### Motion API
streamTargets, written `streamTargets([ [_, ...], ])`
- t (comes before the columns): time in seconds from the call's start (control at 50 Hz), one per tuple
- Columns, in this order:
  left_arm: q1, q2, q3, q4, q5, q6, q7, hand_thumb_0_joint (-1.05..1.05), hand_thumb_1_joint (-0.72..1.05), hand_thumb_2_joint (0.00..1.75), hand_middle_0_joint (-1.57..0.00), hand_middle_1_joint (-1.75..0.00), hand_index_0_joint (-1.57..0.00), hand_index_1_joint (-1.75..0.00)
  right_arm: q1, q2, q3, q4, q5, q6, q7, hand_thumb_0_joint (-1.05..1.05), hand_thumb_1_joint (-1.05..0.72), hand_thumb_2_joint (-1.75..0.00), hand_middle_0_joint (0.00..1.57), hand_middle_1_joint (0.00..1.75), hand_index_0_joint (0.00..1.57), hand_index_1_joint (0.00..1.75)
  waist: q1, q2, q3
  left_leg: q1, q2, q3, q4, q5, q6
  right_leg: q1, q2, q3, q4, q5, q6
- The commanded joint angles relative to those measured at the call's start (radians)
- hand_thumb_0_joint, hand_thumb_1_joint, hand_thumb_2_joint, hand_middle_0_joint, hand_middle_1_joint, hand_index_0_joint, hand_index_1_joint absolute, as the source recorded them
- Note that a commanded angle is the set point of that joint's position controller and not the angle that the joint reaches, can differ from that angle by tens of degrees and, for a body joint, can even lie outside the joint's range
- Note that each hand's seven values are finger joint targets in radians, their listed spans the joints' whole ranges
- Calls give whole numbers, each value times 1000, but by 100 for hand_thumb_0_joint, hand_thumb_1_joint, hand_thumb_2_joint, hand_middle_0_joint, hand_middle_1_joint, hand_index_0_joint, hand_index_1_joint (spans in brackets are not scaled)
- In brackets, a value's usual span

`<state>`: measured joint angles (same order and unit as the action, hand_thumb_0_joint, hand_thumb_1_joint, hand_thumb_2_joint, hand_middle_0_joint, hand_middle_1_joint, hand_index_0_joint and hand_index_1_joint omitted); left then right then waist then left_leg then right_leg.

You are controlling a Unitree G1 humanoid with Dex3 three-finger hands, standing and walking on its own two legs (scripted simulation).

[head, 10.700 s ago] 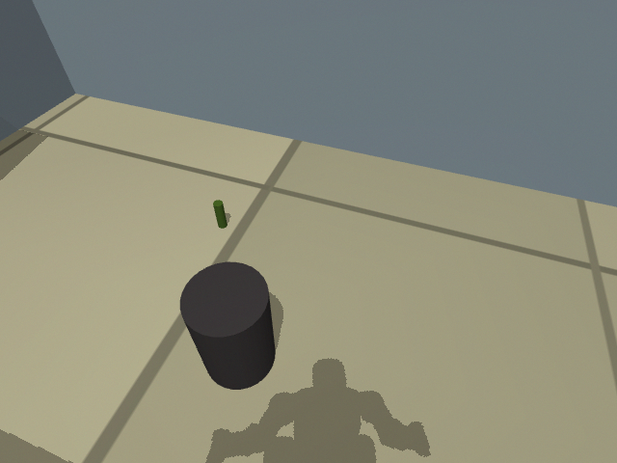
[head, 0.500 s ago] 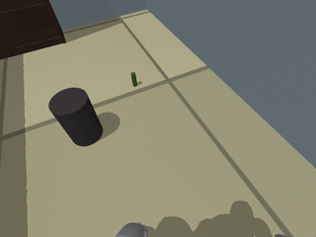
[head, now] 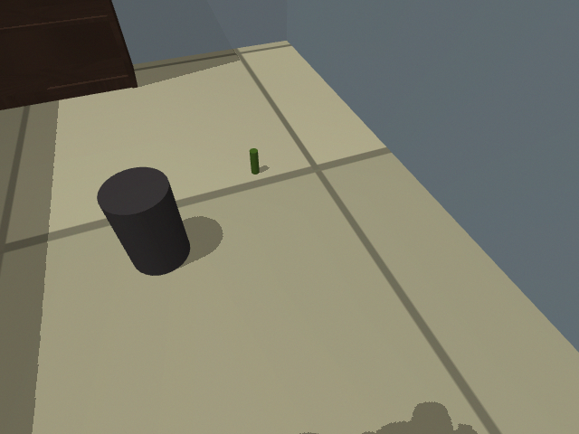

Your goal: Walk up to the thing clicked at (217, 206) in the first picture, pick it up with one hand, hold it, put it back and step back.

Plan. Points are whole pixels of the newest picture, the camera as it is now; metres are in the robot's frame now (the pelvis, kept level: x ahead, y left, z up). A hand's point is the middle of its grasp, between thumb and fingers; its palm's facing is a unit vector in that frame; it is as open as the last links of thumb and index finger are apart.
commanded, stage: walk up
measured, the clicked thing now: (254, 161) +1.48 +0.17 -0.69
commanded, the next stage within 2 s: stand in 0.56 s
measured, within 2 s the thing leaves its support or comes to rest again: neither
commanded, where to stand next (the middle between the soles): +0.10 +0.01 m, yaw -2 degrees
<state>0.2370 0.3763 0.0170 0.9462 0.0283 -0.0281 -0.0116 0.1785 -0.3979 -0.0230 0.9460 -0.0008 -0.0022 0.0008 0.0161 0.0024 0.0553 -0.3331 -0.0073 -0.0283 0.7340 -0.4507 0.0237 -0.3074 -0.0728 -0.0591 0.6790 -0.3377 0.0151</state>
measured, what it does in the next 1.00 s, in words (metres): stands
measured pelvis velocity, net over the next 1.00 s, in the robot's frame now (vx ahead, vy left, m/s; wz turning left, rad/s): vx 0.00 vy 0.00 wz -0.01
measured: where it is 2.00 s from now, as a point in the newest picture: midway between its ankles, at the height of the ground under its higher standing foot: outside the picture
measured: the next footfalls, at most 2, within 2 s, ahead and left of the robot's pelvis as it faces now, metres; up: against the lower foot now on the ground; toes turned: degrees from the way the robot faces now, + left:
none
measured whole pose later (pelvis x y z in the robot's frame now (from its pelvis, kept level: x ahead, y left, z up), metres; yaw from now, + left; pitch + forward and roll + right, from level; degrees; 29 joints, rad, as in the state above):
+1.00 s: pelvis +0.00 +0.00 +0.03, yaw -1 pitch -3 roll +0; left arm 0.10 0.35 -0.01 1.15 0.01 -0.02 -0.01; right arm 0.06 -0.34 -0.01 1.16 0.00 0.00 0.02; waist 0.00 -0.01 0.05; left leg -0.13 0.01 0.00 0.32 -0.15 -0.01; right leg -0.13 -0.06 -0.06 0.34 -0.16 0.03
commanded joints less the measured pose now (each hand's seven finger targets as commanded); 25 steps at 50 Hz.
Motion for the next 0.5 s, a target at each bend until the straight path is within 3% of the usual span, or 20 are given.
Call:
streamTargets([
  [0.0,-96,235,50,-69,-15,-30,17,0,90,90,-20,-30,-20,-30,24,-192,-62,-10,-5,-43,-7,0,-90,-90,20,30,20,30,-40,-47,-47,117,72,-107,-224,284,40,-55,-104,119,-158,179,-84],
  [0.02,-80,227,46,-59,-22,-29,16,0,90,90,-20,-30,-20,-30,-6,-210,-65,-19,-10,-46,-7,0,-90,-90,20,30,20,30,-21,-27,-72,130,113,-167,-259,326,56,-42,-65,89,-104,216,-61],
  [0.04,-56,215,43,-47,-27,-28,15,0,90,90,-20,-30,-20,-30,-39,-221,-58,-26,-9,-48,-8,0,-90,-90,20,30,20,30,0,-16,-115,116,159,-216,-274,307,79,7,-37,63,-107,169,-43],
  [0.06,-57,227,45,-31,-25,-27,15,0,90,90,-20,-30,-20,-30,-62,-227,-54,-19,-3,-46,-6,0,-90,-90,20,30,20,30,7,-41,-110,56,155,-203,-259,251,87,64,-25,67,-155,76,-42],
  [0.08,-56,230,43,-20,-21,-32,17,0,90,90,-20,-30,-20,-30,-80,-211,-48,-12,-2,-43,-2,0,-90,-90,20,30,20,30,13,-46,-98,21,126,-153,-228,279,64,111,-56,92,-213,81,-53],
  [0.12,-90,253,45,-9,-20,-38,20,0,90,90,-20,-30,-20,-30,-72,-186,-40,10,0,-36,-2,0,-90,-90,20,30,20,30,-10,-69,-109,72,65,-54,-189,378,23,124,-126,155,-240,235,-85],
  [0.16,-113,253,42,-7,-28,-37,23,0,90,90,-20,-30,-20,-30,-52,-195,-39,38,-4,-36,-6,0,-90,-90,20,30,20,30,-20,-22,-115,114,73,-59,-213,428,22,105,-125,127,-206,322,-88],
  [0.2,-124,234,34,6,-34,-30,23,0,90,90,-20,-30,-20,-30,-72,-203,-37,52,-3,-38,-5,0,-90,-90,20,30,20,30,-8,11,-118,119,104,-93,-260,474,36,131,-84,71,-187,298,-61],
  [0.24,-128,226,30,23,-30,-23,23,0,90,90,-20,-30,-20,-30,-98,-204,-38,58,-3,-36,-4,0,-90,-90,20,30,20,30,-1,11,-119,117,126,-117,-299,440,48,142,-60,48,-200,230,-46],
  [0.3,-143,222,24,48,-28,-17,20,0,90,90,-20,-30,-20,-30,-130,-199,-33,71,-3,-30,-2,0,-90,-90,20,30,20,30,4,25,-79,75,121,-123,-353,322,38,160,-56,55,-246,156,-40],
  [0.34,-155,226,24,63,-27,-17,19,0,90,90,-20,-30,-20,-30,-136,-192,-31,86,-4,-28,-1,0,-90,-90,20,30,20,30,2,16,-78,79,114,-113,-366,308,28,174,-65,69,-272,155,-44],
  [0.48,-182,218,21,99,-25,-17,17,0,90,90,-20,-30,-20,-30,-153,-190,-28,119,-5,-31,-1,0,-90,-90,20,30,20,30,-3,32,-110,152,119,-96,-397,405,16,211,-69,58,-312,229,-33],
])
